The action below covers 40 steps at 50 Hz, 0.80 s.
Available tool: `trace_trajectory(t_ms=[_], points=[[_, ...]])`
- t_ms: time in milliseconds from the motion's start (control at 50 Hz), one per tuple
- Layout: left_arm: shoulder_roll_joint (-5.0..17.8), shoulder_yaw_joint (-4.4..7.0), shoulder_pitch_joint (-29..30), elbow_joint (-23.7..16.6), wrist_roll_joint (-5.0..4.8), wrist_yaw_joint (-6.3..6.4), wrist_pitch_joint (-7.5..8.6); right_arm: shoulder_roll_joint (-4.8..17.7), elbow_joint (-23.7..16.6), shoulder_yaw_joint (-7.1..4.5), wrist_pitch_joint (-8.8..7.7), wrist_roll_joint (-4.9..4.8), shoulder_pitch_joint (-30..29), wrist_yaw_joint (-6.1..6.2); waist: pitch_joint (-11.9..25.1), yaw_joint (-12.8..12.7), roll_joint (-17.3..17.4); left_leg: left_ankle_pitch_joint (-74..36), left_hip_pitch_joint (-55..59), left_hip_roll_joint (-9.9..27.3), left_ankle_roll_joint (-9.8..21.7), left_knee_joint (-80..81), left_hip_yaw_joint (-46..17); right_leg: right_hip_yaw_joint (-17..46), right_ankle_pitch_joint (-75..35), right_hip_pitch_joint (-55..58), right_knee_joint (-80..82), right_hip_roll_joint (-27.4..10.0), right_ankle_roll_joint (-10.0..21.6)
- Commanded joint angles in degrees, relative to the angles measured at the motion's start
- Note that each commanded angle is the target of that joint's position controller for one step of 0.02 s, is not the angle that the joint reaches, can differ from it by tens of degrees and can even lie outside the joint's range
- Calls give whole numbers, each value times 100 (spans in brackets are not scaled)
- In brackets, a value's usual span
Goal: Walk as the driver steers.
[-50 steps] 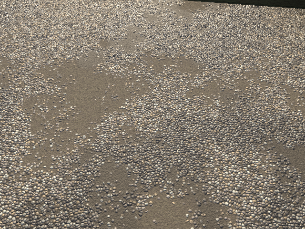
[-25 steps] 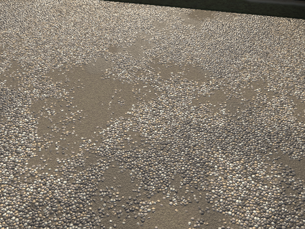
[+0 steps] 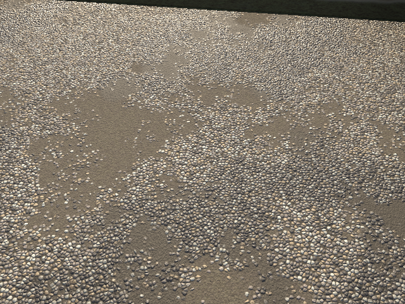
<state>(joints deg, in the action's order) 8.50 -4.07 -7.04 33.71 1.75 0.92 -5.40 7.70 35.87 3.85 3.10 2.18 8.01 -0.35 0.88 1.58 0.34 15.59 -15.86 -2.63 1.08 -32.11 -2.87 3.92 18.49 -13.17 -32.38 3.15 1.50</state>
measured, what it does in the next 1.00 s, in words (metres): stands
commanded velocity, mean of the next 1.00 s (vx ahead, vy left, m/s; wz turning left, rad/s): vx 0.32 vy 0.00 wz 0.00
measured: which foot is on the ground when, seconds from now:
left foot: down 0.00-1.00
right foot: down 0.00-1.00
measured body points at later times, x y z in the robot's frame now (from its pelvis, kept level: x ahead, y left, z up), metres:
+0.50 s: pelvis +0.01 +0.01 +0.01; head +0.01 +0.01 +0.46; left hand +0.18 +0.21 -0.09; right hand +0.16 -0.18 -0.09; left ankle +0.02 +0.11 -0.73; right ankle -0.01 -0.11 -0.73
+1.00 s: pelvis +0.01 +0.02 +0.00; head +0.01 +0.02 +0.45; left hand +0.21 +0.22 -0.08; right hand +0.20 -0.18 -0.08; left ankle +0.02 +0.11 -0.73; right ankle -0.01 -0.11 -0.73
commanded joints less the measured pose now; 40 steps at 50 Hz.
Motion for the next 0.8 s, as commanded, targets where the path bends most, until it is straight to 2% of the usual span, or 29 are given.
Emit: trace_trajectory(t_ms=[20, 160, 260, 320, 380, 480, 520, 560, 620, 740, 760, 800], points=[[447, 171, 398, -552, 15, 14, 62, 361, -532, -121, -100, 4, -409, 7, 273, -14, -77, -1140, -99, 307, 200, 230, -130, 380, -999, 116, 313, -397, 126], [367, 194, 565, -636, 31, 0, 47, 319, -591, -120, -116, -3, -533, -20, 467, -3, -27, -1301, -47, 355, 214, 111, -140, 322, -1034, 156, 83, -354, 50], [175, 97, 636, -580, 50, -24, 40, 171, -527, -28, -107, -16, -561, -54, 291, -16, 10, -1011, 21, 522, 196, 713, -376, 448, -659, 177, 599, -437, -48], [273, 111, 531, -442, 62, -31, 55, 276, -384, -50, -120, -6, -429, -70, 164, -24, -25, -1050, 221, 596, 190, 1147, -495, 556, -714, 308, 1018, -529, -65], [379, 163, 327, -282, 47, -42, 77, 381, -225, -109, -149, -34, -264, -90, 190, -44, -35, -1190, 458, 618, 230, 1393, -534, 578, -827, 465, 1257, -575, -47], [407, 211, 190, -157, -2, -57, 104, 392, -80, -172, -174, -91, -196, -112, 284, -58, -28, -1338, 681, 632, 278, 1581, -516, 553, -960, 565, 1429, -613, -39], [299, 171, 316, -173, -13, -33, 100, 276, -111, -140, -173, -88, -359, -106, 360, -41, -29, -1287, 710, 590, 251, 1607, -456, 512, -978, 596, 1448, -583, -69], [285, 161, 384, -204, -16, 3, 93, 262, -135, -135, -171, -88, -439, -89, 442, -31, -33, -1267, 710, 540, 248, 1517, -390, 453, -975, 611, 1338, -530, -80], [334, 174, 340, -245, -9, 37, 80, 315, -175, -151, -168, -95, -467, -72, 504, -33, 5, -1229, 654, 468, 303, 1245, -299, 332, -813, 547, 1044, -422, -61], [384, 181, 337, -407, 25, 46, 64, 362, -359, -151, -129, -63, -533, -60, 372, -7, 9, -1240, 311, 413, 344, 695, -204, 246, -882, 316, 512, -341, -28], [553, 237, 232, -388, -8, 33, 38, 519, -318, -194, -74, -66, -379, -39, 528, -32, -58, -1633, 479, 468, 357, 719, -184, 189, -1162, 395, 601, -368, 8], [518, 229, 303, -412, -11, 18, 19, 512, -368, -195, -24, -60, -471, -23, 388, -14, -19, -1860, 468, 442, 328, 606, -133, 175, -1385, 360, 532, -362, -3]])
Velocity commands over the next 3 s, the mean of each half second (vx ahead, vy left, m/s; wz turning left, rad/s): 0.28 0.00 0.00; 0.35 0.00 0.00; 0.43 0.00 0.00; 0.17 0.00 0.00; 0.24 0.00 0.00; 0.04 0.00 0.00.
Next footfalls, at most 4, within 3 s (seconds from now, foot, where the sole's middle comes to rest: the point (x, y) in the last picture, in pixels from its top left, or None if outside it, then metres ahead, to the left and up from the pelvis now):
none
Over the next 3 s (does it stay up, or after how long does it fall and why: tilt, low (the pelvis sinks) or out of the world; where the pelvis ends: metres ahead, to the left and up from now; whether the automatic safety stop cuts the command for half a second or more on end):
stays up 0.01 0.00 0.02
